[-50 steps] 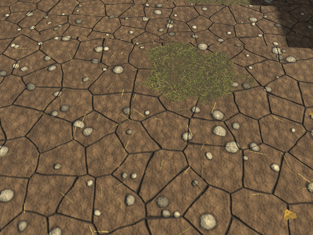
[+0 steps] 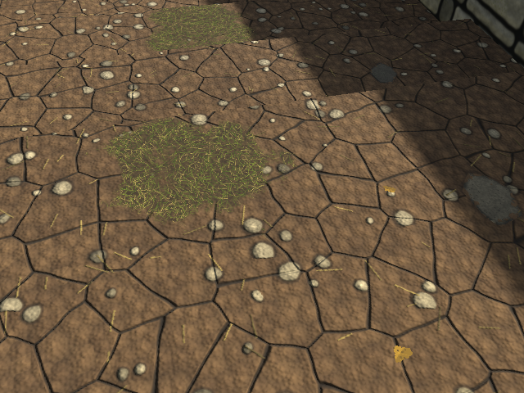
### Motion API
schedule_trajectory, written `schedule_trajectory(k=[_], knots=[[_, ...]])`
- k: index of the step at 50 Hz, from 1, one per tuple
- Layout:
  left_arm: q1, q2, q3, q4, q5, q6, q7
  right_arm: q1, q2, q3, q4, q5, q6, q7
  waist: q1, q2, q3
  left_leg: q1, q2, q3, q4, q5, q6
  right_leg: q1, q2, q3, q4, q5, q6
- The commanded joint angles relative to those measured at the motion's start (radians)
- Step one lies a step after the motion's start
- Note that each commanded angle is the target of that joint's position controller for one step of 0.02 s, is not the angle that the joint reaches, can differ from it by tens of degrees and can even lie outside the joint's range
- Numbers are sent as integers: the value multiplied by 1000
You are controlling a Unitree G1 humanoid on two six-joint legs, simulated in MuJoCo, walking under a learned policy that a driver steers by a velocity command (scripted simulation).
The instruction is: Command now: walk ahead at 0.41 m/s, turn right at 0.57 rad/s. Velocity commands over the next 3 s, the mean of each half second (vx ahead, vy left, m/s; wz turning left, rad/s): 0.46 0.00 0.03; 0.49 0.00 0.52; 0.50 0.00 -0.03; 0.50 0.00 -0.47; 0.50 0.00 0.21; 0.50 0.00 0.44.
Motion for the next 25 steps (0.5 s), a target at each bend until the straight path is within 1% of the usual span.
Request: schedule_trajectory(k=[1, 2, 3, 5, 7, 8, 9, 10, 11, 12, 13, 14, 15, 16, 17, 18, 19, 20, 21, 22, 24, 25], knots=[[-127, 31, 1, -115, 0, -20, -15, -22, -144, -30, -55, 0, -13, -2, -14, 134, 111, 43, 253, -134, -155, 157, 109, -187, -33, -6, -89, 88, 20], [-146, 23, -4, -126, 0, -21, -21, -20, -151, -31, -52, 1, -10, -2, -19, 136, 118, 39, 252, -102, -156, 186, 108, -169, -37, -26, -145, 112, 20], [-177, 3, -14, -137, 3, -24, -26, 5, -148, -29, -39, 5, -9, 1, -33, 127, 126, 24, 253, -89, -163, 205, 114, -136, -35, -43, -209, 123, 15], [-242, -28, -30, -168, 6, -33, -39, 54, -154, -26, -6, 20, -1, 7, -45, 113, 160, 29, 271, -86, -175, 238, 136, -108, -31, -95, -313, 107, -2], [-288, -33, -38, -189, 8, -45, -53, 82, -168, -25, 19, 38, 11, 12, -44, 109, 180, 65, 287, -102, -164, 303, 152, -79, -28, -146, -404, 63, -24], [-303, -25, -37, -198, 6, -51, -60, 90, -180, -26, 27, 44, 17, 14, -38, 116, 179, 85, 298, -109, -148, 357, 152, -51, -17, -156, -445, 31, -37], [-303, -12, -33, -202, 4, -57, -65, 91, -194, -29, 35, 48, 22, 14, -23, 131, 168, 104, 307, -114, -120, 438, 147, -6, 0, -163, -483, -1, -52], [-273, 11, -23, -199, 4, -61, -66, 83, -213, -32, 41, 50, 25, 13, 10, 153, 136, 115, 309, -113, -71, 596, 136, 79, 26, -169, -518, -22, -70], [-198, 46, -6, -185, 5, -62, -61, 75, -232, -36, 47, 50, 26, 10, 64, 182, 70, 117, 306, -107, 16, 802, 120, 212, 58, -180, -539, -25, -91], [-33, 91, 20, -139, 3, -61, -50, 49, -233, -33, 51, 51, 29, 7, 164, 183, -34, 70, 271, -70, 186, 922, 90, 442, 83, -193, -592, 41, -125], [147, 148, 44, -91, 10, -54, -30, 34, -208, -22, 38, 42, 22, 3, 247, 178, -158, -134, 228, -57, 408, 768, 49, 771, 4, -113, -546, 76, -159], [266, 252, 63, -64, 43, -49, -13, 111, -63, 20, -10, 20, 9, 11, 210, -70, -359, -527, 72, -47, 814, 87, -16, 1192, -305, 314, -551, -54, -275], [269, 185, 42, -72, 52, -49, -8, 120, -93, 15, 16, 41, -12, 14, 218, -122, -483, -600, 3, -236, 995, -310, -24, 1151, -410, 599, -719, -132, -328], [189, 124, 19, -64, 45, -52, -11, 33, -167, -15, -16, 72, -13, 15, 199, -92, -283, -684, 57, -251, 1043, -248, -21, 996, -363, 435, -760, -159, -274], [125, 84, 8, -52, 30, -57, -14, -21, -154, -14, -34, 72, -10, 12, 162, -84, -140, -699, 106, -208, 1014, -163, -15, 840, -321, 282, -790, -135, -243], [64, 47, -2, -43, 26, -64, -18, -39, -136, -15, -30, 55, -4, 6, 123, -52, -67, -663, 136, -197, 968, -87, -18, 709, -272, 182, -831, -94, -218], [21, 19, -7, -39, 32, -76, -23, -11, -122, -20, -17, 47, 13, 3, 82, -79, -32, -598, 162, -205, 936, -24, -19, 613, -233, 93, -871, -47, -199], [-8, 7, -4, -31, 37, -86, -25, 24, -99, -18, -2, 49, 29, 5, 56, -81, -19, -547, 170, -205, 935, 17, -23, 555, -216, 38, -907, -25, -195], [-18, 5, -1, -21, 40, -97, -26, 37, -76, -15, 5, 50, 42, 6, 44, -64, -7, -533, 171, -201, 935, 36, -27, 523, -214, -1, -932, 19, -201], [-25, 9, 2, -7, 40, -106, -25, 29, -69, -16, 0, 51, 53, 5, 33, -47, 18, -546, 174, -206, 921, 50, -32, 498, -214, -45, -950, 63, -202], [-22, 25, 8, 16, 47, -115, -20, -21, -75, -20, -22, 47, 64, 1, 32, -32, 62, -603, 174, -222, 868, 112, -41, 487, -209, -115, -971, 111, -200], [-12, 31, 10, 27, 48, -115, -15, -50, -77, -19, -35, 44, 63, 2, 37, -26, 77, -634, 172, -231, 818, 157, -44, 501, -206, -142, -976, 127, -200]])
